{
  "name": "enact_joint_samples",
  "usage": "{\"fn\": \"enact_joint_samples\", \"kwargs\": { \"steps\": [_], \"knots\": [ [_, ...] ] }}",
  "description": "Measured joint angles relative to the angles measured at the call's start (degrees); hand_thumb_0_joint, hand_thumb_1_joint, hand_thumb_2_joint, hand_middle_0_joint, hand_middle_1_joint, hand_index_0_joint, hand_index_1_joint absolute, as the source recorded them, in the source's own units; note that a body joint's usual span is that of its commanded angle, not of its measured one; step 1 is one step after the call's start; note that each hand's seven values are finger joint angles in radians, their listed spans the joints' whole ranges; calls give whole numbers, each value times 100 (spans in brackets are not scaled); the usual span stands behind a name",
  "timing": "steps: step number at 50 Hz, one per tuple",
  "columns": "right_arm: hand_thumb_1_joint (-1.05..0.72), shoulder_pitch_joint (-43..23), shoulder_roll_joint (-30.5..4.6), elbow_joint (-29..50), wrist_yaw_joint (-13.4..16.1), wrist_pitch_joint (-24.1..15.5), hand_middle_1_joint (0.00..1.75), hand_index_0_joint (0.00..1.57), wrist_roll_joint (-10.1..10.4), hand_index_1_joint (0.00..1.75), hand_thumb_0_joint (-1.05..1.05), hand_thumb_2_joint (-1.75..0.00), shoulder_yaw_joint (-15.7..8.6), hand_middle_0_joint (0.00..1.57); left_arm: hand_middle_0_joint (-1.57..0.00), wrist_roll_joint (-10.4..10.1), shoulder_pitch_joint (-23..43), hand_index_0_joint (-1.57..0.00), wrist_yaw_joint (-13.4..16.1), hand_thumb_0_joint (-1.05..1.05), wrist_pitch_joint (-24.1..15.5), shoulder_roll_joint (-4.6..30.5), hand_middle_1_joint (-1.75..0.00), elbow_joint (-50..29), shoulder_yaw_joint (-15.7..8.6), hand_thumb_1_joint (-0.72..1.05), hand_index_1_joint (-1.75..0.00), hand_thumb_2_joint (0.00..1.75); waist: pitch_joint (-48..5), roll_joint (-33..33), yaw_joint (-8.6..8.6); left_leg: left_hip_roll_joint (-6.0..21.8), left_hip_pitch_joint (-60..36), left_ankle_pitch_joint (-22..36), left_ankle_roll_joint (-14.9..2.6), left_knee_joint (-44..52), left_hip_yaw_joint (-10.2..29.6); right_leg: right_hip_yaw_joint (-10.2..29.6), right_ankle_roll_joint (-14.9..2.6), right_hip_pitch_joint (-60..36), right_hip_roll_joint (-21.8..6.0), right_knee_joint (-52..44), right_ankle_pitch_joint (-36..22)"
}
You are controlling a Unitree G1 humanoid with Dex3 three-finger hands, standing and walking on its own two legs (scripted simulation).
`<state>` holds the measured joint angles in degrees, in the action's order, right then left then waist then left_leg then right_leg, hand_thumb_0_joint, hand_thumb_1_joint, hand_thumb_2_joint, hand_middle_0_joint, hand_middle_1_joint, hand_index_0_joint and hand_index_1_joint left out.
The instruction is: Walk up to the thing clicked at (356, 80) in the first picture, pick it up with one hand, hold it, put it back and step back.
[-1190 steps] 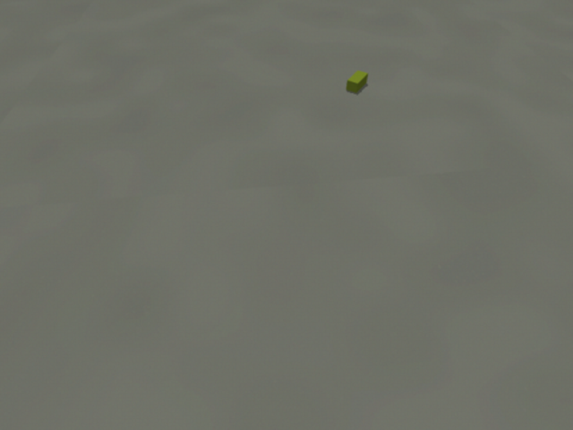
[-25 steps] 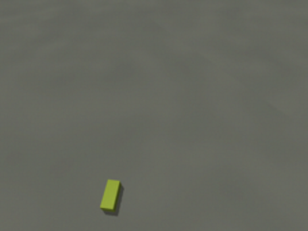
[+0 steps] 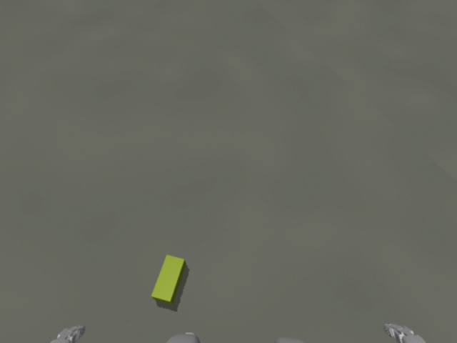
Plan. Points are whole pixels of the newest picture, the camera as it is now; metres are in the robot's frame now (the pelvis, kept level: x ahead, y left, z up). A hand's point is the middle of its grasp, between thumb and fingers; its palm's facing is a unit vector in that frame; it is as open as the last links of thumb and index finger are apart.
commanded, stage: walk up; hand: left
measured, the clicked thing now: (169, 279) +0.39 +0.24 -0.73
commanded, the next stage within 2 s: stand in 1.68 s
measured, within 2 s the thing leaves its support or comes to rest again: neither
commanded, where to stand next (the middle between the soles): +0.01 +0.03 m, yaw -1 degrees
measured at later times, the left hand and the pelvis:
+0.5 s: hand out of the picture +0.08 +0.29 -0.14, palm faces -0.04 -0.92 -0.40, open 7.4 cm; pelvis +0.00 +0.02 +0.01, yaw -1 degrees
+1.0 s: hand out of the picture +0.07 +0.27 -0.14, palm faces -0.04 -0.93 -0.38, open 7.4 cm; pelvis -0.02 +0.01 +0.02, yaw -1 degrees
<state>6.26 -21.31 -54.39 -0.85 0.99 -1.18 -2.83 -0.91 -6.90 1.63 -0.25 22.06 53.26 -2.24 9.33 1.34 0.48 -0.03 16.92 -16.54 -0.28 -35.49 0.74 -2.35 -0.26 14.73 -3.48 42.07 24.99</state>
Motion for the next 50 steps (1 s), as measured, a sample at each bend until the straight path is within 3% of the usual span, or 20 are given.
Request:
{"fn": "enact_joint_samples", "kwargs": {
  "steps": [3, 5, 6, 7, 9, 13, 17, 19, 31, 50],
  "knots": [
    [-91, -99, 45, 74, 18, 11, 29, 20, 19, 30, 1, -90, 55, 20, -20, -18, 73, -20, -5, 1, 38, 64, -30, 92, 28, 91, -30, 90, -79, -30, -20, 45, 17, -18, -28, 19, 33, 124, -104, 39, 162, 16, 554],
    [-91, -178, 48, 113, 31, 31, 30, 20, 41, 30, 1, -90, 91, 20, -20, -20, 59, -20, -8, 1, -3, 85, -30, 134, 43, 91, -30, 90, -132, -52, 5, 54, 46, -71, -12, -51, -6, 125, -116, -81, 179, -432, 96],
    [-91, -234, 43, 112, 34, 46, 30, 20, 70, 30, 1, -90, 102, 20, -20, -8, 39, -20, -4, 1, -39, 91, -30, 165, 49, 91, -30, 90, -145, -64, 27, 55, 59, -125, 0, -133, -42, 139, -61, -167, 172, -713, -498],
    [-91, -303, 20, 91, 40, 67, 30, 20, 105, 30, 1, -90, 102, 20, -20, 17, 37, -20, 9, 0, -68, 56, -30, 227, 55, 91, -30, 90, -127, -159, 23, 98, 54, -183, 11, -226, -25, 124, 36, -228, 211, -766, -637],
    [-91, -372, -6, 72, 46, 117, 30, 20, 159, 30, 1, -90, 90, 20, -20, 72, -5, -20, 6, 0, -90, -8, -30, 311, 94, 91, -30, 90, -172, -313, -2, 125, 52, -208, -1, -301, 25, 78, 135, -295, 239, -783, -535],
    [-91, -393, -11, 17, 4, 113, 29, 20, 131, 30, 1, -90, 58, 20, -20, 125, -85, -20, -35, 1, -35, 5, -30, 378, 145, 91, -30, 90, -267, -287, 1, -62, -59, -169, -49, -124, -67, 162, 218, -250, 41, -628, -378],
    [-91, -377, 61, -125, -44, 44, 29, 20, 111, 30, 1, -90, 101, 20, -20, 89, -25, -20, -37, 1, -12, 89, -30, 448, 121, 91, -30, 90, -250, -225, 62, -70, -125, -51, -118, 53, -149, 243, 141, -239, 37, -706, -473],
    [-91, -366, 118, -203, -51, 59, 30, 20, 106, 30, 1, -90, 132, 20, -20, 82, -7, -20, -39, 1, -41, 125, -30, 485, 114, 91, -30, 90, -236, -198, 72, -33, -156, 3, -92, 129, -142, 236, 216, -304, 70, -863, -557],
    [-91, -307, 66, -557, -74, 104, 30, 20, 110, 30, 1, -90, 92, 20, -20, 128, 40, -20, -110, 1, -22, -42, -30, 716, 212, 91, -30, 90, -309, -149, -35, -52, -419, 478, -58, 821, -137, 223, 246, -520, 55, -1458, -989],
    [-91, -82, 69, -836, -100, 69, 29, 20, 67, 30, 1, -90, 61, 20, -20, 193, 46, -20, -153, 1, -40, -86, -30, 967, 104, 91, -30, 90, -516, -184, -104, 21, -444, 766, 16, 1222, -76, 161, 180, -559, 136, -1871, -1276]
  ]
}}
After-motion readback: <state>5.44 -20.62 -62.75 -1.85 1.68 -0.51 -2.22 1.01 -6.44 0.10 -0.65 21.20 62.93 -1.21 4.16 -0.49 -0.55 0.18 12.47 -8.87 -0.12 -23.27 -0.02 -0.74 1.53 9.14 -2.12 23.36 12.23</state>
